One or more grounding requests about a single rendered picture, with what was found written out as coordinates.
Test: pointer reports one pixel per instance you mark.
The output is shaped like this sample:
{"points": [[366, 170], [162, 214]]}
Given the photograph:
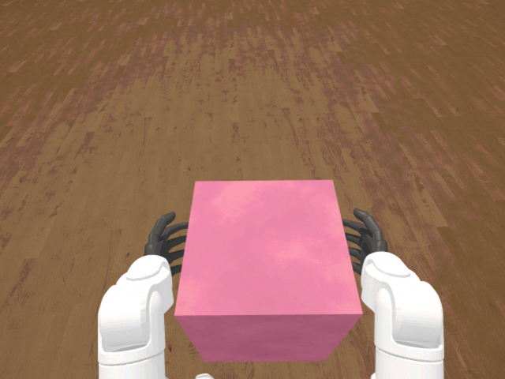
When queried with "left robot hand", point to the left robot hand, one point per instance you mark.
{"points": [[158, 243]]}

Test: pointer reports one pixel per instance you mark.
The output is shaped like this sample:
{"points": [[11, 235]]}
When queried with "carton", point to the carton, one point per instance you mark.
{"points": [[266, 274]]}

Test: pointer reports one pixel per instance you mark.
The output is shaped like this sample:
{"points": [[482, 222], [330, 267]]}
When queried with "robot left forearm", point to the robot left forearm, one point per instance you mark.
{"points": [[131, 332]]}

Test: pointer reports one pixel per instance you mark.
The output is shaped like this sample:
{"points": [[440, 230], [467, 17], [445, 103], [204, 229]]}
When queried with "robot right forearm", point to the robot right forearm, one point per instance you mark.
{"points": [[408, 320]]}

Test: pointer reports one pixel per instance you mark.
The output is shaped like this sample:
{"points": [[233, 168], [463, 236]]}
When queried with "right robot hand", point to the right robot hand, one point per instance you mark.
{"points": [[371, 242]]}

